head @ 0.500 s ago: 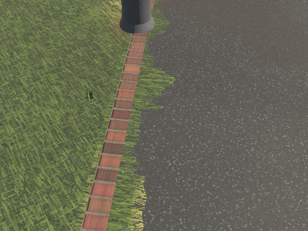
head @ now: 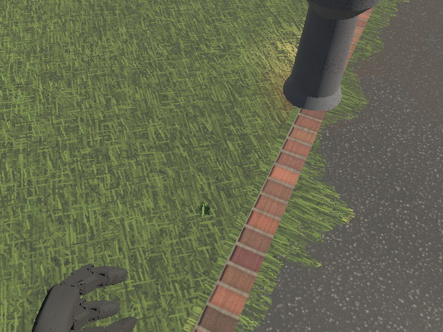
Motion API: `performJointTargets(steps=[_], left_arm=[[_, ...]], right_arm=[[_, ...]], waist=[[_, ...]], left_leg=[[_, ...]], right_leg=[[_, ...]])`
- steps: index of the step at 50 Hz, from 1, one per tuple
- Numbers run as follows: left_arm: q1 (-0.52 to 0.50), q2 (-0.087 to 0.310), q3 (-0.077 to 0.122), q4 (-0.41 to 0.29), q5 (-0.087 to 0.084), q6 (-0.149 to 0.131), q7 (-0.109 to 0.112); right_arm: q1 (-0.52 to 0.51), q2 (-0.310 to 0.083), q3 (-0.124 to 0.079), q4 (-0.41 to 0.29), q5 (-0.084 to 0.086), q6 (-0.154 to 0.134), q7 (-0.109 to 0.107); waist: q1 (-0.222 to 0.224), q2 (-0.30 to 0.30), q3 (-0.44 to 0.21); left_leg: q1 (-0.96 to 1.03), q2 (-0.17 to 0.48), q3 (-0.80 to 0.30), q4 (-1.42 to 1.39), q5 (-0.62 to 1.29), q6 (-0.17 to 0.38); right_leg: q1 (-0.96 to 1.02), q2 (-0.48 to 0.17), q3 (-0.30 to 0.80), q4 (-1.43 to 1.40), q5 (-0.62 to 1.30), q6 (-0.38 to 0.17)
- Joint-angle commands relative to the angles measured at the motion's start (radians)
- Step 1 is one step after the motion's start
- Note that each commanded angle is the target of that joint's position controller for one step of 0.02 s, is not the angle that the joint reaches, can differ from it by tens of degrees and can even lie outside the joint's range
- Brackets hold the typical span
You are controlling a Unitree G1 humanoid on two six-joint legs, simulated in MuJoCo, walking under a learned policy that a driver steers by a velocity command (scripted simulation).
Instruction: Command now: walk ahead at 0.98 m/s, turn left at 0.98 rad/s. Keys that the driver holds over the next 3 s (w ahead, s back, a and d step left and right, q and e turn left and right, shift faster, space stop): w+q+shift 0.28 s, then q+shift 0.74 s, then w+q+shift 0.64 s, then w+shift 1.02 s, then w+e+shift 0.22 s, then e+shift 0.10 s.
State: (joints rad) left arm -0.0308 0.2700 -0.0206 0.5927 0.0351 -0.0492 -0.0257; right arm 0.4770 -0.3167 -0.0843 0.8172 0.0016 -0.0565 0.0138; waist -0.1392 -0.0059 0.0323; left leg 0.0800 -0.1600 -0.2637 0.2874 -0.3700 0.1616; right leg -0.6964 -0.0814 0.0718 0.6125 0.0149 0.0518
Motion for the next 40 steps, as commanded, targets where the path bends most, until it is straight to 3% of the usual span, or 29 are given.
performJointTargets(steps=[1,2,3,4,5,6,7,8,9,10,12,14,16,19,21,23,24,25,26,27,28,29,30,31,32,33,36,40], left_arm=[[-0.009,0.129,0.041,-0.073,-0.010,-0.024,0.014],[0.130,0.183,0.064,-0.036,-0.016,-0.027,0.027],[0.347,0.222,0.086,0.012,-0.019,-0.030,0.046],[0.571,0.288,0.113,0.046,0.007,-0.033,0.071],[0.516,0.356,0.123,0.040,0.052,-0.033,0.066],[0.385,0.287,0.126,0.023,0.032,-0.025,0.057],[0.307,0.189,0.105,0.013,0.020,-0.020,0.053],[0.300,0.143,0.094,0.035,0.018,-0.018,0.048],[0.325,0.131,0.090,0.063,0.020,-0.021,0.048],[0.354,0.117,0.084,0.098,0.015,-0.028,0.048],[0.387,0.092,0.078,0.147,-0.005,-0.051,0.031],[0.385,0.097,0.079,0.164,-0.012,-0.067,0.021],[0.325,0.101,0.076,0.165,-0.011,-0.079,0.020],[0.324,0.131,0.081,0.180,-0.023,-0.085,0.023],[0.361,0.189,0.096,0.184,-0.030,-0.075,0.033],[0.365,0.240,0.112,0.170,-0.043,-0.048,0.043],[0.345,0.247,0.117,0.153,-0.048,-0.035,0.041],[0.346,0.220,0.116,0.146,-0.048,-0.025,0.033],[0.419,0.114,0.099,0.127,-0.027,-0.011,0.025],[0.526,0.127,0.094,0.057,-0.027,0.008,0.040],[0.458,0.158,0.084,0.049,-0.013,0.005,0.048],[0.396,0.156,0.081,0.043,-0.014,0.007,0.048],[0.340,0.143,0.079,0.032,-0.001,0.014,0.049],[0.335,0.144,0.079,0.032,0.011,0.031,0.054],[0.343,0.144,0.080,0.038,0.020,0.056,0.059],[0.342,0.134,0.077,0.039,0.021,0.073,0.061],[0.279,0.096,0.066,0.016,0.008,0.083,0.061],[0.161,0.105,0.065,-0.022,0.001,0.099,0.064]], right_arm=[[-0.083,-0.201,-0.049,-0.073,0.002,-0.016,-0.014],[-0.104,-0.232,-0.054,-0.075,-0.005,-0.018,-0.010],[-0.162,-0.249,-0.056,-0.085,-0.010,-0.025,-0.002],[-0.182,-0.141,-0.025,-0.108,-0.013,-0.039,0.000],[-0.061,0.014,0.018,-0.159,0.036,-0.034,0.002],[-0.090,-0.062,0.027,-0.150,0.012,-0.018,-0.008],[-0.168,-0.117,0.015,-0.140,-0.012,-0.005,-0.003],[-0.204,-0.125,0.013,-0.136,-0.026,0.005,0.010],[-0.240,-0.110,0.015,-0.146,-0.035,0.015,0.026],[-0.255,-0.081,0.022,-0.164,-0.042,0.027,0.040],[-0.308,-0.038,0.040,-0.205,-0.039,0.051,0.056],[-0.365,-0.032,0.048,-0.245,-0.040,0.061,0.066],[-0.419,-0.034,0.053,-0.283,-0.037,0.061,0.066],[-0.495,-0.015,0.064,-0.295,-0.041,0.052,0.084],[-0.462,-0.021,0.058,-0.269,-0.040,0.045,0.090],[-0.287,-0.058,0.035,-0.218,-0.048,0.040,0.070],[-0.132,-0.092,0.013,-0.172,-0.052,0.035,0.051],[-0.035,-0.132,-0.012,-0.125,-0.053,0.029,0.020],[-0.098,-0.235,-0.043,-0.138,-0.025,0.039,-0.005],[-0.094,-0.321,-0.067,-0.200,-0.032,0.049,0.008],[-0.138,-0.283,-0.071,-0.243,-0.015,0.066,-0.008],[-0.200,-0.224,-0.057,-0.237,-0.005,0.072,-0.019],[-0.234,-0.170,-0.040,-0.217,-0.001,0.073,-0.023],[-0.238,-0.140,-0.030,-0.207,0.002,0.067,-0.026],[-0.238,-0.118,-0.022,-0.196,0.003,0.062,-0.025],[-0.237,-0.120,-0.021,-0.187,0.001,0.057,-0.020],[-0.222,-0.155,-0.036,-0.175,-0.018,0.054,-0.015],[-0.196,-0.169,-0.047,-0.172,-0.011,0.076,-0.018]], waist=[[0.096,0.078,-0.039],[0.165,0.068,-0.131],[0.296,0.058,-0.230],[0.373,-0.041,-0.361],[0.233,-0.365,-0.450],[0.204,-0.315,-0.362],[0.204,-0.171,-0.224],[0.196,-0.055,-0.146],[0.192,-0.040,-0.099],[0.177,-0.063,-0.056],[0.155,-0.082,-0.008],[0.139,-0.071,0.016],[0.097,-0.064,0.078],[0.108,-0.036,0.103],[0.104,-0.053,0.057],[0.022,-0.072,-0.057],[-0.038,-0.070,-0.139],[-0.062,-0.002,-0.185],[0.036,0.182,-0.152],[0.068,0.156,-0.436],[0.046,0.020,-0.493],[0.078,-0.040,-0.340],[0.119,-0.072,-0.224],[0.143,-0.063,-0.147],[0.161,-0.073,-0.126],[0.171,-0.084,-0.127],[0.159,-0.068,-0.176],[0.122,0.011,-0.159]], left_leg=[[-0.175,0.196,-0.167,0.063,0.765,0.030],[-0.167,0.183,-0.156,0.221,0.899,0.005],[-0.255,0.147,-0.129,0.459,0.883,-0.015],[-0.411,0.092,-0.060,0.792,0.592,-0.021],[-0.719,-0.020,0.051,1.058,-0.169,-0.049],[-0.827,0.072,0.100,1.136,-0.055,-0.031],[-0.838,0.128,0.136,1.107,0.044,-0.036],[-0.817,0.168,0.155,1.066,0.087,-0.045],[-0.807,0.196,0.163,1.043,0.091,-0.052],[-0.806,0.220,0.165,1.032,0.091,-0.060],[-0.856,0.259,0.173,1.027,0.106,-0.066],[-0.893,0.272,0.187,1.011,0.184,-0.074],[-0.856,0.262,0.227,0.885,0.271,-0.090],[-0.664,0.198,0.374,0.535,0.431,-0.076],[-0.541,0.123,0.444,0.415,0.448,-0.051],[-0.350,0.059,0.439,0.381,0.378,-0.012],[-0.185,0.042,0.392,0.354,0.372,0.022],[-0.021,0.057,0.319,0.274,0.438,0.044],[0.103,0.249,0.088,0.336,1.059,0.076],[0.389,0.484,-0.314,0.324,1.388,0.313],[0.321,0.486,-0.401,0.197,1.073,0.321],[0.129,0.437,-0.346,0.119,0.851,0.293],[-0.026,0.369,-0.288,0.069,0.724,0.252],[-0.148,0.336,-0.241,0.059,0.788,0.218],[-0.241,0.309,-0.201,0.052,0.836,0.193],[-0.305,0.283,-0.169,0.058,0.874,0.175],[-0.344,0.233,-0.153,0.091,0.909,0.132],[-0.320,0.184,-0.243,0.068,0.555,0.044]], right_leg=[[0.363,0.097,-0.042,-0.107,-0.016,-0.026],[0.525,0.118,-0.042,-0.082,-0.113,-0.040],[0.760,0.088,-0.042,-0.079,-0.176,-0.054],[1.006,-0.101,0.143,-0.076,-0.516,-0.081],[1.168,-0.385,0.709,-0.301,-0.851,-0.161],[1.043,-0.369,0.855,-0.384,-0.991,-0.188],[0.902,-0.315,0.654,-0.370,-0.897,-0.179],[0.792,-0.275,0.480,-0.358,-0.692,-0.173],[0.723,-0.238,0.357,-0.369,-0.548,-0.159],[0.663,-0.218,0.263,-0.390,-0.471,-0.151],[0.625,-0.217,0.147,-0.428,-0.343,-0.140],[0.595,-0.213,0.022,-0.463,-0.213,-0.132],[0.520,-0.181,-0.146,-0.464,0.120,-0.118],[0.485,-0.103,-0.324,-0.426,0.381,-0.083],[0.572,-0.097,-0.348,-0.315,0.603,-0.069],[0.612,-0.143,-0.334,-0.036,0.806,-0.066],[0.565,-0.165,-0.312,0.190,0.749,-0.062],[0.446,-0.108,-0.309,0.472,0.321,-0.033],[0.199,0.053,-0.318,0.836,-0.609,-0.001],[-0.012,0.107,-0.121,1.122,-0.683,0.042],[-0.037,0.063,-0.015,1.081,-0.561,0.028],[-0.023,0.031,0.002,0.969,-0.501,0.026],[0.001,0.002,0.007,0.854,-0.494,0.025],[0.048,-0.008,0.004,0.779,-0.488,0.028],[0.109,-0.015,0.001,0.718,-0.491,0.034],[0.157,-0.019,-0.002,0.655,-0.490,0.039],[0.185,-0.005,-0.001,0.535,-0.404,0.037],[0.131,0.040,0.040,0.418,-0.296,0.024]])
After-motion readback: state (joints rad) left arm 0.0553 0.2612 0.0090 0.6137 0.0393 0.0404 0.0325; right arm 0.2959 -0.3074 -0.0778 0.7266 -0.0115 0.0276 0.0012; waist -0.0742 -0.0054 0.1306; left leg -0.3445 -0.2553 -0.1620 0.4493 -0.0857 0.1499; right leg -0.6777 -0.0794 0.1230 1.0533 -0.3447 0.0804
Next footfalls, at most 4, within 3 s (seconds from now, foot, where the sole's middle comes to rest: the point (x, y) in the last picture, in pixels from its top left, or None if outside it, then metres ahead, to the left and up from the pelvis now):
0.08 right None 0.28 -0.16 -0.77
0.50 left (148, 293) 0.59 0.15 -0.77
1.06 right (165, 241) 0.75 0.09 -0.77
1.66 left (28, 319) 0.55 0.49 -0.77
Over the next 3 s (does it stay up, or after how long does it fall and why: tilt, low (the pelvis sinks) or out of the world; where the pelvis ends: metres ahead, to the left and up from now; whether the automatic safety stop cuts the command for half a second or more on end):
stays up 0.17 1.58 -0.06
